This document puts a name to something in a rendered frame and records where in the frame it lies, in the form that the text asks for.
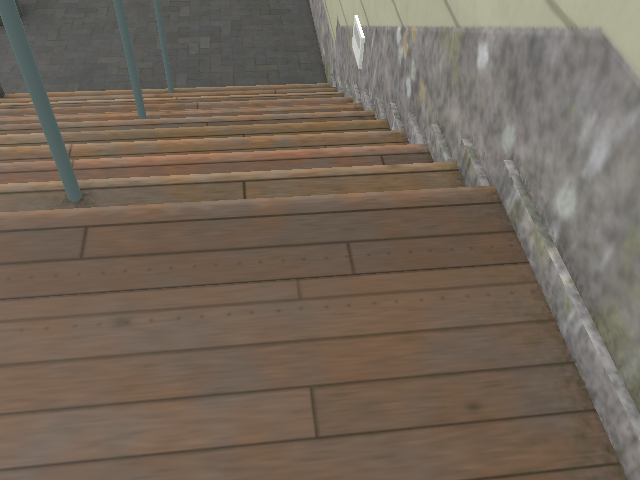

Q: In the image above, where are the stairs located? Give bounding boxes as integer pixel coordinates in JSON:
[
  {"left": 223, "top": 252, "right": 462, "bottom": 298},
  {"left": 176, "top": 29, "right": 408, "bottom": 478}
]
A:
[{"left": 0, "top": 83, "right": 466, "bottom": 212}]

